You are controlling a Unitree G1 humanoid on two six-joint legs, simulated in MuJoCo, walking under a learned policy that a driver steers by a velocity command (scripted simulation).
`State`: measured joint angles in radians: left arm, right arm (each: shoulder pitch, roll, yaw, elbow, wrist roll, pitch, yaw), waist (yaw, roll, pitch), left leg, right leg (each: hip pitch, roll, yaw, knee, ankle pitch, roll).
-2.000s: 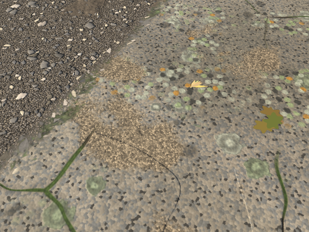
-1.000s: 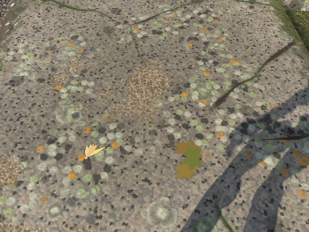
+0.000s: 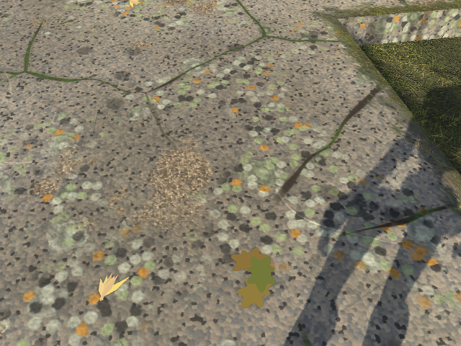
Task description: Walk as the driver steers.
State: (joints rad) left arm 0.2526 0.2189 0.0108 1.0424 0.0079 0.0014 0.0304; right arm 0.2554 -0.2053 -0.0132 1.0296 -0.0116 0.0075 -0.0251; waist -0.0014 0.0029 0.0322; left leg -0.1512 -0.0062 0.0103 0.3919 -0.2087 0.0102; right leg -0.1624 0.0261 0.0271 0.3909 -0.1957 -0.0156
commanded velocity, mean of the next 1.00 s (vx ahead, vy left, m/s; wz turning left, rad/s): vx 0.20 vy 0.00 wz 0.00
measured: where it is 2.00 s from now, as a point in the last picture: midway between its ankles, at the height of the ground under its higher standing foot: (235, 262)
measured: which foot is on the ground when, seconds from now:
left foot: down 0.00-0.66, up 0.68-1.00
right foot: down 0.00-1.00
